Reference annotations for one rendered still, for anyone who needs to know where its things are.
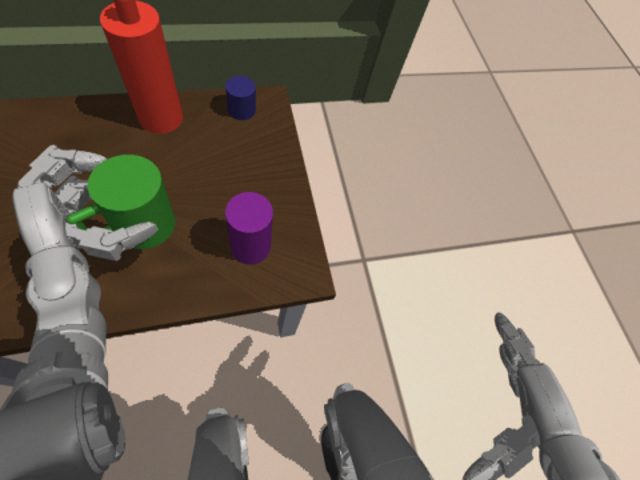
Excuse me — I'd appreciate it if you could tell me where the coffee table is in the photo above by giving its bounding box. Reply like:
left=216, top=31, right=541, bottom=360
left=0, top=85, right=336, bottom=387

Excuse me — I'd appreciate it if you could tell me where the right robot hand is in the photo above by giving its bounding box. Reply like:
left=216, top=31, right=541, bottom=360
left=462, top=312, right=583, bottom=480

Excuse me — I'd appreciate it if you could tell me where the left robot arm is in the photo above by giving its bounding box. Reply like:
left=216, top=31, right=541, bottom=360
left=0, top=246, right=125, bottom=480

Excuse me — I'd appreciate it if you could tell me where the right robot arm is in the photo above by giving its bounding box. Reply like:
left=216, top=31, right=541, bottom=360
left=539, top=435, right=620, bottom=480

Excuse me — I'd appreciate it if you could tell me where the left robot hand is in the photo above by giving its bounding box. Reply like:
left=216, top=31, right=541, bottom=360
left=13, top=145, right=158, bottom=261

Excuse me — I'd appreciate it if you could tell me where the sofa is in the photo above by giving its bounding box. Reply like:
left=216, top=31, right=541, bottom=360
left=0, top=0, right=430, bottom=104

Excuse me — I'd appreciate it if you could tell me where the right robot foot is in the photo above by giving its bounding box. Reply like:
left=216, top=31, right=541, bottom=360
left=321, top=426, right=339, bottom=480

